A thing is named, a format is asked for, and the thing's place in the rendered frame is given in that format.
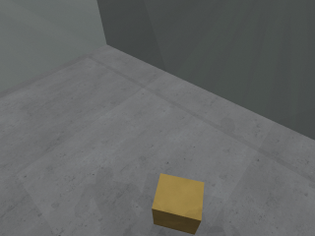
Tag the carton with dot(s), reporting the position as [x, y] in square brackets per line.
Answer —
[178, 203]

